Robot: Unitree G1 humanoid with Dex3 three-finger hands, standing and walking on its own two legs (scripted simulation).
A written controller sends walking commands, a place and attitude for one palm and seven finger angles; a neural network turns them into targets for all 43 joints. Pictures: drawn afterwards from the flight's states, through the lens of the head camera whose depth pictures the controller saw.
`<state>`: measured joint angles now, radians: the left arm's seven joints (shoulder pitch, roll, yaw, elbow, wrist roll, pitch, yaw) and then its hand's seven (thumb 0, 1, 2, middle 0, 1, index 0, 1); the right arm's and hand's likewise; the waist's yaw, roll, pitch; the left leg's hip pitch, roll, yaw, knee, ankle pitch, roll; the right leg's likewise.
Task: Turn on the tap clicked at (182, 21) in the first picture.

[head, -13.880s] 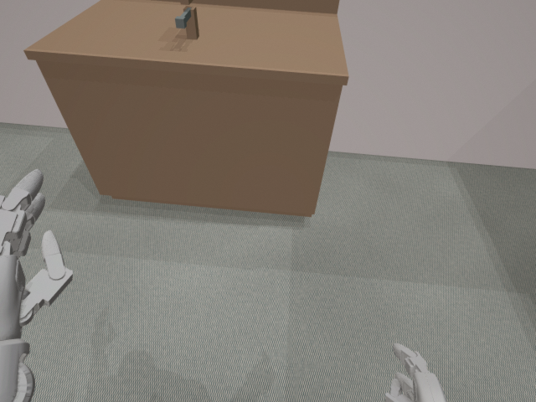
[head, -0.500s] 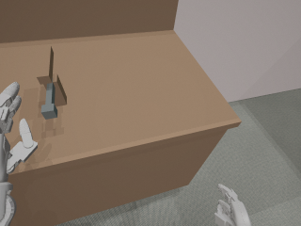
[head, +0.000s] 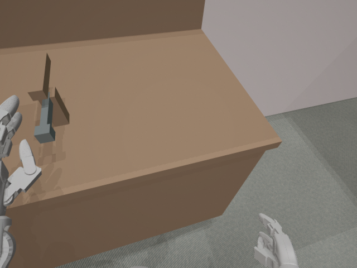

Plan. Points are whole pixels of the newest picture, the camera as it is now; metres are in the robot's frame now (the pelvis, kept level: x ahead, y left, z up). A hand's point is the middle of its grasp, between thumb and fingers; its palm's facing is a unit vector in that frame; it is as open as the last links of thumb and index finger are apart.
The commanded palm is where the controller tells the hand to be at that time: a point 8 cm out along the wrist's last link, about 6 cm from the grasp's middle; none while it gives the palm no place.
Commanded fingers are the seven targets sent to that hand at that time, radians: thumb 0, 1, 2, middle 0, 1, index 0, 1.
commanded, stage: shuffle to correct the standing spot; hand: left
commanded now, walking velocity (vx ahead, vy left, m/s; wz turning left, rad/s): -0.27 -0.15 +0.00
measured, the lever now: (45, 133) +0.33 +0.32 +0.10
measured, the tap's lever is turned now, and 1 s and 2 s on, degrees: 0 0 0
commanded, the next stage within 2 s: come to a stop and stand still in 0.02 s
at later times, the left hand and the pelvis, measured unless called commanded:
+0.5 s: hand (20, 147) +0.24 +0.27 +0.19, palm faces +0.45 -0.78 -0.44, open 7.4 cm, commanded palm +0.16 +0.28 +0.18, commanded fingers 0.00 0.90 0.90 -0.20 -0.30 -0.20 -0.30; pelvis -0.01 +0.00 -0.01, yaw -1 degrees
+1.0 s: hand (20, 166) +0.22 +0.28 +0.16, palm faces +0.40 -0.83 -0.39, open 7.4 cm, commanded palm +0.16 +0.31 +0.18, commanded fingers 0.00 0.90 0.90 -0.20 -0.30 -0.20 -0.30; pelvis -0.01 +0.03 +0.00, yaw -2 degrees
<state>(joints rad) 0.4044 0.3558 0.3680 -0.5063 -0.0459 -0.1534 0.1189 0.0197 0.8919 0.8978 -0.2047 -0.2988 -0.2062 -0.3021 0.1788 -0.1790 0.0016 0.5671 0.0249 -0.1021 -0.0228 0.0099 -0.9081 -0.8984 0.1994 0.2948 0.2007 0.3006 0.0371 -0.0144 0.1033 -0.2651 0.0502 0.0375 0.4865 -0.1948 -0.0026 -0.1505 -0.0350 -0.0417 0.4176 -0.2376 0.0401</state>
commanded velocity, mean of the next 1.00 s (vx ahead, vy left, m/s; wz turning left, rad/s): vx -0.01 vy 0.00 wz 0.00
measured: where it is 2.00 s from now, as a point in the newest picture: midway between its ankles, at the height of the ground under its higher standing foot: outside the picture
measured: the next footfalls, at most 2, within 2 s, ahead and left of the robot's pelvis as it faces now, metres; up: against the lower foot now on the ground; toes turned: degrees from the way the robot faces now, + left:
none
